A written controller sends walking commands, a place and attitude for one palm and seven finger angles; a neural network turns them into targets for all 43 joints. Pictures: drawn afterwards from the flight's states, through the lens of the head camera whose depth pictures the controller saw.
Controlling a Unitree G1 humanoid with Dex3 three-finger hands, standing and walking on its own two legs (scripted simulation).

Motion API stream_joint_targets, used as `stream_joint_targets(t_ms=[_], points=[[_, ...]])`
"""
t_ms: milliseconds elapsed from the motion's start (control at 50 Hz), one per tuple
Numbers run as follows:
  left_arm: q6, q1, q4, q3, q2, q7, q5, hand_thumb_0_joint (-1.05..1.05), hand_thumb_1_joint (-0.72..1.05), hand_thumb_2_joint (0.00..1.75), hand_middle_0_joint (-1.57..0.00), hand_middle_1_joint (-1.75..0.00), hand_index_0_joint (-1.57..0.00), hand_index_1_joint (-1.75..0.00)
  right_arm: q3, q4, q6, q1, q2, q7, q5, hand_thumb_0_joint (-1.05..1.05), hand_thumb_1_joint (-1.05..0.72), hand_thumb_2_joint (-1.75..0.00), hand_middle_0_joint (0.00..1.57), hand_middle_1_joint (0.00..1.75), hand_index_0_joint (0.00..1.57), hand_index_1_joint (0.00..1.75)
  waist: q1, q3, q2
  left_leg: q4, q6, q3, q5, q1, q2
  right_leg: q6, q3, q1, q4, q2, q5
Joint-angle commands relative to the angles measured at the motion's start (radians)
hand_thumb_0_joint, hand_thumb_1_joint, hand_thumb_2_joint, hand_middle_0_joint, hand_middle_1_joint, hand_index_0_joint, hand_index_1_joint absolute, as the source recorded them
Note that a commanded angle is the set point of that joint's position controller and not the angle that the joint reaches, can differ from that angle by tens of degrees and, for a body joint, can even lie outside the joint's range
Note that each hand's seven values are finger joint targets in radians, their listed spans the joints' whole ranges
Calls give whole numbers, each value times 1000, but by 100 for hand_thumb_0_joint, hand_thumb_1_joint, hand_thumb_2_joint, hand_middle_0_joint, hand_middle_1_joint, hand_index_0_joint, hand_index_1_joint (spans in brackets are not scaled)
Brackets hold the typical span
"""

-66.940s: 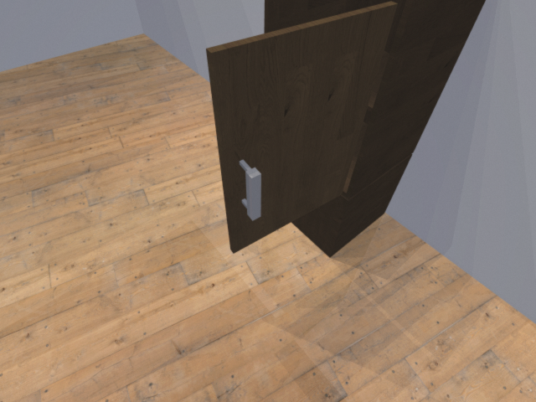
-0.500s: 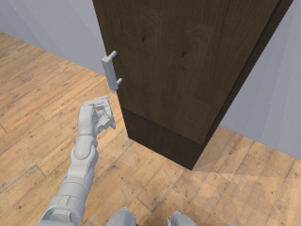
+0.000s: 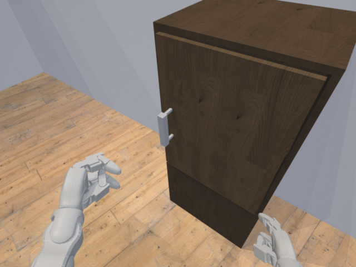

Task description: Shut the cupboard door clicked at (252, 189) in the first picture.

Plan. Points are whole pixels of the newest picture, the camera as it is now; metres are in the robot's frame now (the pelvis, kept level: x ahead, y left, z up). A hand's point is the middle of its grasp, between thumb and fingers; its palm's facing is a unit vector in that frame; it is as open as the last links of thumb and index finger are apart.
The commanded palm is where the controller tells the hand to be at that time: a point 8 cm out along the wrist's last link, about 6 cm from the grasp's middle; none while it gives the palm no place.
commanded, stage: draw the hand back to the body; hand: left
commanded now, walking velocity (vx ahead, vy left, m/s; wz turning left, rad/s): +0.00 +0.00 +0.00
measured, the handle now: (167, 127) +0.60 +0.10 -0.07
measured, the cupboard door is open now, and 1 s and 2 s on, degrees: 0 0 0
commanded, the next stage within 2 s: step back with the hand held close in 0.78 s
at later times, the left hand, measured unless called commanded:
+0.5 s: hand (15, 194) +0.18 +0.28 +0.18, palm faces +0.49 -0.76 -0.42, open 6.8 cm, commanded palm +0.14 +0.30 +0.18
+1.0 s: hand (30, 191) +0.19 +0.26 +0.17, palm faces +0.46 -0.79 -0.42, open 7.4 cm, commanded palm +0.14 +0.29 +0.18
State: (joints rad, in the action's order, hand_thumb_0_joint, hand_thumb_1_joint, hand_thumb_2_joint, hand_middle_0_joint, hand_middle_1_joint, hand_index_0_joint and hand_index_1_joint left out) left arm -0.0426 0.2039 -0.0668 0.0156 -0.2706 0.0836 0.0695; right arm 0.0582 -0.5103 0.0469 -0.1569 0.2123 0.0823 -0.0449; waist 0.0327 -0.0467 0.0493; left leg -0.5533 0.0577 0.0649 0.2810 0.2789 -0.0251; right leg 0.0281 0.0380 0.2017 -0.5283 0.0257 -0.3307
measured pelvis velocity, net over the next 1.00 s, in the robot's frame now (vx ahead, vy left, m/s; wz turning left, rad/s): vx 0.00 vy -0.01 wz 0.00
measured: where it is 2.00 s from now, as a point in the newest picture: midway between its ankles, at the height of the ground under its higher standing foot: outside the picture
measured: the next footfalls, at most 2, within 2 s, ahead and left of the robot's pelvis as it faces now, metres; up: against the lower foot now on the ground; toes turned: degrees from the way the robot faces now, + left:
none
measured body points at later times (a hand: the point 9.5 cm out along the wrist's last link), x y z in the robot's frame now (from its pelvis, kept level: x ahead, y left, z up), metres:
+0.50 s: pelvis +0.00 +0.00 +0.01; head -0.03 -0.03 +0.46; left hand +0.15 +0.31 +0.20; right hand +0.18 -0.22 -0.08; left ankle +0.01 +0.08 -0.73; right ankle -0.03 -0.10 -0.73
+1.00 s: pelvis +0.00 -0.01 +0.01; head -0.03 -0.04 +0.46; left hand +0.16 +0.30 +0.20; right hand +0.18 -0.23 -0.08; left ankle +0.01 +0.08 -0.73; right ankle -0.03 -0.10 -0.73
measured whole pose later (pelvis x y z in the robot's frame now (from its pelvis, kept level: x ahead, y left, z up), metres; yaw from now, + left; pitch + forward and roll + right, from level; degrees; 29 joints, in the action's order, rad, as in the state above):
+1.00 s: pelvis +0.00 -0.01 +0.01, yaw +0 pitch -2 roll -1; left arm -0.12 0.47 -0.35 0.37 -0.35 0.10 0.07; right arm 0.02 -0.61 -0.06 -0.20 0.24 0.06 -0.02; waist 0.05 -0.03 0.09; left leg -0.46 0.05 0.06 0.23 0.19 0.00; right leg 0.04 0.04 0.09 -0.38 0.05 -0.25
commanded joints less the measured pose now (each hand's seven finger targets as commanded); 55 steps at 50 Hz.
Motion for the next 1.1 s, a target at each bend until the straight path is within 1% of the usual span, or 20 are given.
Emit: stream_joint_targets(t_ms=[0,80,140,180,240,280,340,380,440,540,580,640,680,820,880,900,920,960,1020,1080], points=[[-35,-111,-312,112,-118,15,-1,0,90,90,-72,-87,-72,-87,-33,129,-58,91,106,-2,13,0,-90,-90,20,30,20,30,-9,-83,7,146,-35,-85,-259,-205,64,-2,-21,-10,138,-23,275],[-30,-37,-384,185,-160,21,-2,0,90,90,-61,-75,-61,-75,-36,118,-77,93,108,-9,23,0,-90,-90,20,30,20,30,3,-85,-9,169,-39,-84,-317,-228,66,-1,-16,-63,163,-24,311],[-28,30,-426,254,-201,26,-1,0,90,90,-53,-66,-53,-66,-41,105,-90,96,114,-16,27,0,-90,-90,20,30,20,30,15,-83,22,174,-44,-84,-349,-231,66,0,-20,-89,180,-24,324],[-32,47,-456,273,-202,28,0,0,90,90,-47,-60,-47,-60,-42,102,-95,102,110,-20,26,0,-90,-90,20,30,20,30,14,-66,14,184,-47,-85,-325,-226,66,-2,-16,-85,183,-24,302],[-42,93,-493,346,-249,34,3,0,90,90,-39,-51,-39,-51,-51,90,-113,103,117,-20,27,0,-90,-90,20,30,20,30,24,-65,12,183,-45,-83,-325,-219,65,-2,-17,-97,191,-22,302],[-53,103,-523,368,-254,37,4,0,90,90,-34,-45,-34,-45,-54,86,-123,103,115,-21,26,0,-90,-90,20,30,20,30,23,-59,43,192,-48,-88,-296,-221,65,-3,-13,-89,190,-24,270],[-66,177,-520,452,-301,41,15,0,90,90,-25,-36,-25,-36,-64,73,-141,107,123,-21,26,0,-90,-90,20,30,20,30,37,-35,5,194,-40,-82,-262,-196,63,-3,-17,-93,204,-23,258],[-81,183,-545,483,-313,42,19,0,90,90,-20,-30,-20,-30,-68,70,-148,107,119,-21,22,0,-90,-90,20,30,20,30,35,-31,12,193,-38,-79,-240,-193,62,-4,-19,-84,203,-27,241],[-76,186,-454,390,-214,29,15,0,90,90,-20,-30,-20,-30,-74,55,-158,101,132,-23,22,0,-90,-90,20,30,20,30,16,57,-28,208,-33,-79,-176,-179,68,-10,-20,-23,226,-26,181],[-89,139,-473,428,-275,38,8,0,90,90,-20,-30,-20,-30,-80,51,-170,100,142,-13,27,0,-90,-90,20,30,20,30,28,-1,-29,210,-21,-76,-150,-195,57,-10,-31,-52,226,-31,159],[-99,125,-510,426,-276,40,7,0,90,90,-20,-30,-20,-30,-76,53,-178,109,130,-11,25,0,-90,-90,20,30,20,30,30,-14,13,205,-21,-69,-142,-201,52,-9,-36,-57,227,-35,149],[-105,140,-530,459,-309,45,7,0,90,90,-20,-30,-20,-30,-75,44,-191,109,129,-9,30,0,-90,-90,20,30,20,30,37,-12,17,196,-23,-71,-165,-190,49,-6,-37,-69,232,-34,174],[-109,138,-544,449,-293,45,5,0,90,90,-20,-30,-20,-30,-72,44,-196,109,120,-11,28,0,-90,-90,20,30,20,30,33,-5,73,200,-28,-67,-165,-196,49,-4,-36,-64,225,-35,176],[-100,182,-486,439,-260,32,15,0,90,90,-20,-30,-20,-30,-77,47,-187,100,122,-17,28,0,-90,-90,20,30,20,30,29,28,-13,201,-27,-59,-186,-193,58,-11,-32,-47,228,-30,199],[-100,176,-492,431,-258,29,14,0,90,90,-20,-30,-20,-30,-79,48,-184,101,123,-18,28,0,-90,-90,20,30,20,30,29,12,2,198,-23,-55,-205,-202,57,-11,-38,-57,227,-33,221],[-139,60,-554,534,-368,38,7,0,90,90,-20,-30,-20,-30,-88,76,-166,98,154,-15,16,0,-90,-90,20,30,20,30,-8,31,17,140,-3,-77,-112,-147,78,-9,-155,27,275,-90,224],[-148,134,-482,493,-314,37,7,0,90,90,-20,-30,-20,-30,-86,56,-156,95,142,-9,25,0,-90,-90,20,30,20,30,-16,26,-16,112,-2,-84,-96,-149,72,-1,-173,52,288,-120,216],[-162,169,-461,467,-290,34,1,0,90,90,-20,-30,-20,-30,-92,52,-142,89,140,-10,27,0,-90,-90,20,30,20,30,-18,6,-63,83,-9,-86,-122,-138,75,8,-183,62,275,-144,257],[-170,215,-467,470,-295,42,1,0,90,90,-20,-30,-20,-30,-101,60,-122,82,145,-6,26,0,-90,-90,20,30,20,30,-21,-58,-21,94,-13,-84,-212,-143,89,1,-158,30,209,-139,365],[-167,240,-513,494,-322,47,3,0,90,90,-20,-30,-20,-30,-104,82,-103,84,148,3,24,0,-90,-90,20,30,20,30,-20,-120,-7,100,-16,-89,-390,-152,110,-11,-121,-21,123,-116,516]])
